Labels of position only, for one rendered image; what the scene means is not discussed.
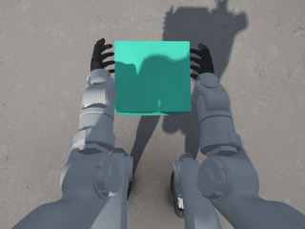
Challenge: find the robot left forearm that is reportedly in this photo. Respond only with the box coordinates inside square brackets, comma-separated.
[60, 68, 117, 183]

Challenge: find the robot right upper arm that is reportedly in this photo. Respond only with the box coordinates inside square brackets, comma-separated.
[196, 155, 305, 229]

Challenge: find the left robot thigh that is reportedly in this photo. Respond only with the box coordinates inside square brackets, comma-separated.
[91, 153, 133, 229]

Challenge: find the robot right forearm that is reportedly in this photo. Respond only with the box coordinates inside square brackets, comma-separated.
[192, 73, 253, 165]

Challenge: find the right robot hand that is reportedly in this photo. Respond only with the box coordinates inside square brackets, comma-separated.
[190, 43, 214, 79]

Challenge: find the left robot hand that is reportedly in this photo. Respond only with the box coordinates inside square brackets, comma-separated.
[91, 38, 115, 73]

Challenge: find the carton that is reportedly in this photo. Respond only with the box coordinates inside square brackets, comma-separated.
[114, 41, 192, 116]

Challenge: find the robot left upper arm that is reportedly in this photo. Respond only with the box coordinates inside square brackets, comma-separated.
[11, 152, 122, 229]

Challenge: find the robot right foot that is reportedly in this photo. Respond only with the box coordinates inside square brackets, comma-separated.
[171, 172, 184, 219]

